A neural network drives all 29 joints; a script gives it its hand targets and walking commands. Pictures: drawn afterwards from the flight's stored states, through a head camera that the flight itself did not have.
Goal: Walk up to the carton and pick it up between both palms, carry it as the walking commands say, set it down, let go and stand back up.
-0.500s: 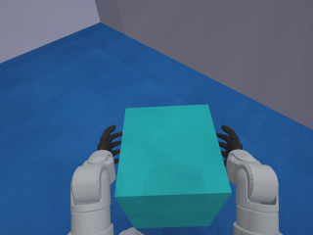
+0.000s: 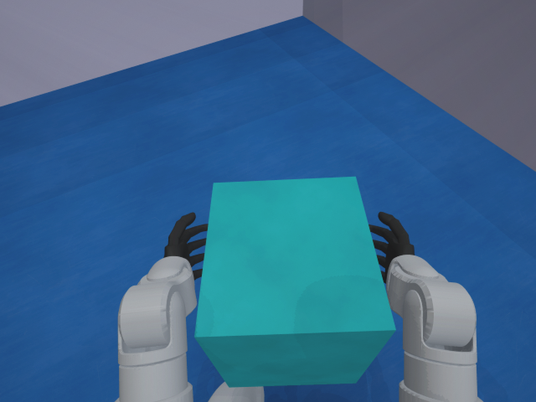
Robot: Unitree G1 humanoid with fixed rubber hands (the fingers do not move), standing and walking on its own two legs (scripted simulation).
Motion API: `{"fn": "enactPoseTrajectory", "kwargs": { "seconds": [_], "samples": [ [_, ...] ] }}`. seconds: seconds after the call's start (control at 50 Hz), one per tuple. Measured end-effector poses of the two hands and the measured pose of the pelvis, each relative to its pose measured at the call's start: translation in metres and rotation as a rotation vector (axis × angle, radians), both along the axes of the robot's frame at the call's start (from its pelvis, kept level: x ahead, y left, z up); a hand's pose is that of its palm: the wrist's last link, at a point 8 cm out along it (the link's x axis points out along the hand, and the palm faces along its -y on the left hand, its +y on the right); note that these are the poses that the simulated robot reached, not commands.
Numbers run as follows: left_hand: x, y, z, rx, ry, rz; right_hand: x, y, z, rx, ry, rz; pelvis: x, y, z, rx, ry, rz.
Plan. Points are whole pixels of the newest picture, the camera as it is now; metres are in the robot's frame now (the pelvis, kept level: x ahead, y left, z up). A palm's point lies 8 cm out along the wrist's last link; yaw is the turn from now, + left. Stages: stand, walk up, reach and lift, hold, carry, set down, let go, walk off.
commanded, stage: carry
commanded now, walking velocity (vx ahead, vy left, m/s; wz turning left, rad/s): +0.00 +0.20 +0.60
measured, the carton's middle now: (288, 288) +0.28 -0.01 +0.01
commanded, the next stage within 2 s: none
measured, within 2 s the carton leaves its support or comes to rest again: neither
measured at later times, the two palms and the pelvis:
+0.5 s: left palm out of the picture +0.18 +0.36 +0.07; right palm (218, 294) +0.26 +0.08 +0.05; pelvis -0.05 +0.15 -0.01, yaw +18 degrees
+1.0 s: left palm out of the picture +0.02 +0.55 +0.07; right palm (32, 370) +0.18 +0.31 +0.05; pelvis -0.14 +0.28 -0.01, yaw +34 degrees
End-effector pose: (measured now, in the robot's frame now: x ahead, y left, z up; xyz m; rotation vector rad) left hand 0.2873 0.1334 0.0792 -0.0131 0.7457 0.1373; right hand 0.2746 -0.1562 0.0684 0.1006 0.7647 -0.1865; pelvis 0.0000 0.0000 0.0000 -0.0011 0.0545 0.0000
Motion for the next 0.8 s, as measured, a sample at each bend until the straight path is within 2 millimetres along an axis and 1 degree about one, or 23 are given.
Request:
{"fn": "enactPoseTrajectory", "kwargs": {
  "seconds": [0.06, 0.1, 0.14, 0.18, 0.24, 0.3, 0.34, 0.4, 0.44, 0.54, 0.6, 0.64, 0.68, 0.72, 0.76, 0.8],
  "samples": [
    [-0.002, 0.031, 0.004, -0.023, -0.023, 0.027, 0.008, 0.03, 0.012, -0.017, -0.024, 0.018, 0.0, 0.023, 0.0, 0.01, -0.002, 0.042],
    [-0.003, 0.055, 0.003, -0.035, -0.054, 0.041, 0.013, 0.054, 0.018, -0.025, -0.055, 0.029, 0.001, 0.042, -0.006, 0.017, -0.008, 0.064],
    [-0.005, 0.082, -0.001, -0.05, -0.082, 0.066, 0.018, 0.081, 0.018, -0.035, -0.082, 0.052, 0.001, 0.062, -0.015, 0.029, -0.019, 0.079],
    [-0.013, 0.108, -0.009, -0.056, -0.071, 0.103, 0.019, 0.108, 0.011, -0.049, -0.071, 0.095, -0.002, 0.076, -0.019, 0.018, -0.027, 0.084],
    [-0.034, 0.14, -0.022, -0.06, -0.007, 0.162, 0.013, 0.141, -0.003, -0.069, -0.008, 0.167, -0.01, 0.092, -0.017, 0.022, -0.037, 0.096],
    [-0.057, 0.162, -0.032, -0.051, 0.049, 0.208, 0.004, 0.166, -0.016, -0.06, 0.047, 0.213, -0.02, 0.106, -0.015, 0.015, -0.026, 0.136],
    [-0.069, 0.175, -0.031, -0.028, 0.06, 0.233, -0.001, 0.18, -0.022, -0.033, 0.06, 0.236, -0.027, 0.113, -0.016, 0.019, -0.02, 0.158],
    [-0.083, 0.193, -0.025, 0.021, 0.043, 0.257, -0.006, 0.2, -0.029, 0.018, 0.041, 0.259, -0.037, 0.126, -0.019, 0.009, -0.011, 0.206],
    [-0.092, 0.207, -0.02, 0.028, 0.032, 0.275, -0.011, 0.215, -0.026, 0.027, 0.03, 0.273, -0.044, 0.135, -0.017, 0.002, -0.016, 0.253],
    [-0.112, 0.248, -0.007, -0.002, 0.005, 0.331, -0.018, 0.259, -0.008, 0.009, 0.005, 0.32, -0.057, 0.162, -0.006, 0.004, -0.006, 0.332],
    [-0.124, 0.277, -0.003, -0.024, -0.021, 0.358, -0.021, 0.291, 0.006, -0.007, -0.022, 0.34, -0.066, 0.183, -0.005, 0.013, -0.001, 0.37],
    [-0.133, 0.299, -0.005, -0.04, -0.046, 0.37, -0.024, 0.315, 0.012, -0.021, -0.047, 0.352, -0.071, 0.202, -0.009, 0.02, -0.001, 0.394],
    [-0.145, 0.323, -0.01, -0.057, -0.069, 0.397, -0.029, 0.342, 0.013, -0.036, -0.069, 0.377, -0.077, 0.219, -0.016, 0.027, -0.006, 0.41],
    [-0.162, 0.345, -0.015, -0.071, -0.061, 0.439, -0.037, 0.367, 0.009, -0.054, -0.061, 0.422, -0.085, 0.231, -0.017, 0.014, -0.018, 0.411],
    [-0.182, 0.362, -0.021, -0.079, -0.03, 0.482, -0.046, 0.389, 0.003, -0.071, -0.031, 0.473, -0.093, 0.239, -0.015, 0.011, -0.024, 0.422],
    [-0.201, 0.374, -0.027, -0.086, 0.002, 0.519, -0.056, 0.406, -0.003, -0.081, 0.0, 0.513, -0.1, 0.247, -0.013, 0.007, -0.018, 0.445]
  ]
}}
